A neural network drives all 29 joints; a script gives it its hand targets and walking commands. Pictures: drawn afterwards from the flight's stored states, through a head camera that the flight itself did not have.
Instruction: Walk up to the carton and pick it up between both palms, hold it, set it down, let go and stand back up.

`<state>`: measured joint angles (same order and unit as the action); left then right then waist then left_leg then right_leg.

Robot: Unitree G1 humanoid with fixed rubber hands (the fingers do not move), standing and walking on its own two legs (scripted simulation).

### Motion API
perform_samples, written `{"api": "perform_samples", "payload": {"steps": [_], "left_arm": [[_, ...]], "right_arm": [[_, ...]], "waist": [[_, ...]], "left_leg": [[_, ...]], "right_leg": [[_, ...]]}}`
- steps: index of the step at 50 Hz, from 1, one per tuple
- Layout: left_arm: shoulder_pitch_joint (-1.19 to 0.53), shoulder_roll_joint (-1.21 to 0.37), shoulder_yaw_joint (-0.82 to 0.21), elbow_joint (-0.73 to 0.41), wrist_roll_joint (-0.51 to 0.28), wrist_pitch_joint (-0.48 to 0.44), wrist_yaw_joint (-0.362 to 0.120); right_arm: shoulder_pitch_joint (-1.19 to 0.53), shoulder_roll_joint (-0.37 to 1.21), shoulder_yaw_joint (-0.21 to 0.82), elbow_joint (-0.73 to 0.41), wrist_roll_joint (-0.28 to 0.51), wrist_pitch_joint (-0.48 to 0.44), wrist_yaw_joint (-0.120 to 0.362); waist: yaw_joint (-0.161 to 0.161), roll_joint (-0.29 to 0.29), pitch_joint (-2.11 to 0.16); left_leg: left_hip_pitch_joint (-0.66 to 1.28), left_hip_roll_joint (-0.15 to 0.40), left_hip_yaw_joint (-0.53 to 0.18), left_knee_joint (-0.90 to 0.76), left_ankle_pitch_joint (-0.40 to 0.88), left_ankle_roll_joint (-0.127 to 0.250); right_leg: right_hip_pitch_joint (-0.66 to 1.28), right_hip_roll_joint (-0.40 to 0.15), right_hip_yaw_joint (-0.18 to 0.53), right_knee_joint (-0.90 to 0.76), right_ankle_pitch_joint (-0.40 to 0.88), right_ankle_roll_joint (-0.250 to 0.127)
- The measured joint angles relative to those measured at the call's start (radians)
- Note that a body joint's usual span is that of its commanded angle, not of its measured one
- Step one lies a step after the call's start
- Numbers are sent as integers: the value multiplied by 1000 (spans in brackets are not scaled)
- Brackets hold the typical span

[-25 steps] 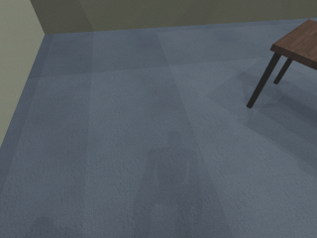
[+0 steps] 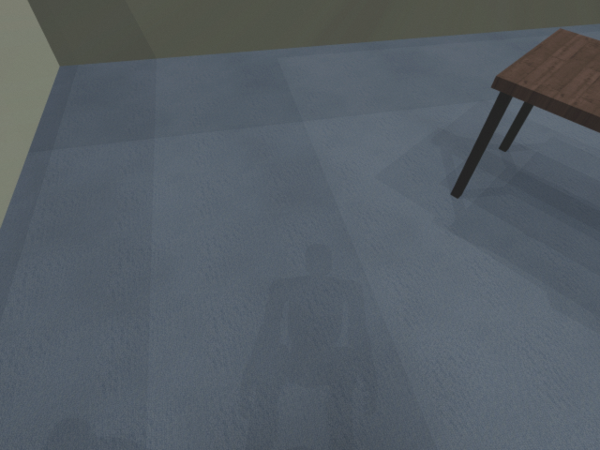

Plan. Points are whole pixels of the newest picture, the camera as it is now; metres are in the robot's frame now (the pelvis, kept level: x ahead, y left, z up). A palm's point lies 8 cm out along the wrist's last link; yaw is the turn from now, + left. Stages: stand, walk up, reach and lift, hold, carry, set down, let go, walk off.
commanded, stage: walk up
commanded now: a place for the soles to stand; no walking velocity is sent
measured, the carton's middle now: out of the picture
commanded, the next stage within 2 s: none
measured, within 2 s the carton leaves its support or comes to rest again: neither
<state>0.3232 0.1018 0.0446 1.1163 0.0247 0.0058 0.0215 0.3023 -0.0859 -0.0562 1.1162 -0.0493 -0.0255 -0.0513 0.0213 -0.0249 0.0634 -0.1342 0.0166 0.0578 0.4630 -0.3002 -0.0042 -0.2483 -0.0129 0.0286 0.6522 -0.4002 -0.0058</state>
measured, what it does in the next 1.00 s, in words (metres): steps to the right, turning right: right foot, then left foot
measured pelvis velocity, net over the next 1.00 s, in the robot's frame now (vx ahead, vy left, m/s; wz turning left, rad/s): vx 0.26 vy -0.28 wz -0.66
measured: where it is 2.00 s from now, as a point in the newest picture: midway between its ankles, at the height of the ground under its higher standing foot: (480, 363)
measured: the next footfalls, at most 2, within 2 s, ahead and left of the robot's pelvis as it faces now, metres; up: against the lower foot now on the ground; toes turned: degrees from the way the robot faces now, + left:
right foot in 0.26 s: +0.15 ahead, -0.26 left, +0.00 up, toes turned -20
left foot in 0.56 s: +0.28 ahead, -0.06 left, +0.00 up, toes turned -15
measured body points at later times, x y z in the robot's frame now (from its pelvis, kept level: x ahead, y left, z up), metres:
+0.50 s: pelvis +0.10 -0.12 -0.01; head +0.11 -0.13 +0.43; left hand +0.21 +0.12 -0.15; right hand +0.13 -0.40 -0.14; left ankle +0.19 -0.03 -0.71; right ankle +0.11 -0.24 -0.74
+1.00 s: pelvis +0.26 -0.28 -0.03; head +0.28 -0.32 +0.42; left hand +0.51 -0.15 -0.15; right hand +0.05 -0.45 -0.17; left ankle +0.24 -0.06 -0.72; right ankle +0.28 -0.44 -0.74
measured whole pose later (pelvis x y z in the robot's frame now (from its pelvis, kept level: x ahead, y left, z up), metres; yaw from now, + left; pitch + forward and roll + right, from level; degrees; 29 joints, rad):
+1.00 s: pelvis +0.26 -0.28 -0.03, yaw -38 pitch -2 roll +0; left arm 0.21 0.25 0.05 0.79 0.05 -0.03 -0.08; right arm 0.53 -0.27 -0.02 0.86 -0.05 -0.04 -0.01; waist -0.04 0.02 0.12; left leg -0.05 0.26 0.26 0.77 -0.51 0.00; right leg -0.48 -0.03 -0.05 0.72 -0.19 -0.04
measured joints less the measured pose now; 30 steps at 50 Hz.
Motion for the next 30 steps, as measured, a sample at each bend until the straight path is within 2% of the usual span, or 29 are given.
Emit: {"api": "perform_samples", "payload": {"steps": [3,5,8,11,13,14,15,17,19,21,24,26,28,29,30], "left_arm": [[12,42,26,-32,40,35,-18],[5,77,40,-53,45,46,-32],[-19,118,53,-95,37,51,-53],[-41,145,59,-141,27,36,-75],[-43,161,63,-166,19,11,-83],[-50,163,66,-172,15,-3,-82],[-56,161,65,-179,9,-14,-78],[-61,143,55,-183,-10,-19,-64],[-60,123,37,-185,-9,-9,-47],[-50,114,22,-189,1,0,-36],[-28,116,6,-201,14,3,-40],[-16,124,3,-208,18,5,-48],[-2,132,1,-207,12,15,-60],[5,137,1,-206,10,23,-63],[7,143,2,-205,10,33,-64]], "right_arm": [[-12,-19,-25,-38,-22,-24,-19],[-15,-36,-33,-46,-28,-34,-24],[-13,-73,-47,-51,-33,-36,-19],[-10,-116,-59,-59,-32,-24,-4],[-4,-142,-62,-67,-29,-10,6],[-6,-157,-61,-73,-25,-1,13],[-13,-170,-58,-84,-15,11,24],[-37,-195,-46,-120,4,30,44],[-65,-210,-32,-161,22,20,59],[-79,-205,-19,-208,26,-4,68],[-72,-183,-6,-277,28,-27,76],[-51,-165,-3,-311,29,-31,76],[-12,-156,-4,-342,23,-42,73],[10,-152,-6,-352,11,-49,69],[28,-146,-2,-354,-7,-51,58]], "waist": [[-23,-12,8],[-33,-20,17],[-34,-13,34],[-28,16,44],[-26,44,35],[-23,73,40],[-14,90,41],[7,108,41],[14,117,45],[19,105,42],[25,73,23],[27,48,6],[23,27,-19],[13,13,-32],[5,-8,-40]], "left_leg": [[22,32,65,24,-35,-4],[52,51,100,26,-50,-19],[100,86,141,39,-82,-35],[133,137,173,97,-147,-41],[125,192,173,192,-222,-20],[100,229,145,279,-245,12],[50,231,87,400,-269,32],[-68,168,-13,638,-289,44],[-178,120,-33,762,-255,44],[-250,100,-5,721,-240,35],[-296,83,22,520,-220,25],[-292,70,21,388,-152,29],[-241,56,31,257,-52,36],[-228,51,39,248,0,34],[-222,51,60,273,-2,28]], "right_leg": [[-154,-32,-48,298,-59,23],[-213,-70,-53,357,-41,35],[-243,-131,-53,289,-2,37],[-213,-163,-71,150,51,12],[-172,-145,-103,88,130,-6],[-173,-117,-120,119,157,0],[-184,-94,-125,160,135,5],[-180,-54,-113,173,92,1],[-140,-22,-106,114,107,-18],[-100,-2,-94,51,122,-30],[-58,20,-77,-12,129,-42],[-40,30,-67,-16,111,-45],[-44,33,-56,44,34,-46],[-61,31,-44,112,-57,-46],[-94,37,-7,218,-105,-36]]}}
